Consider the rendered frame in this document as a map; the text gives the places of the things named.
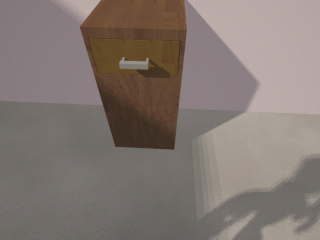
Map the cabinet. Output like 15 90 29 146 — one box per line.
80 0 187 150

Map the drawer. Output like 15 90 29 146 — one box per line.
89 37 180 76

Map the handle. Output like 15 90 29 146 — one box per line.
119 57 149 70

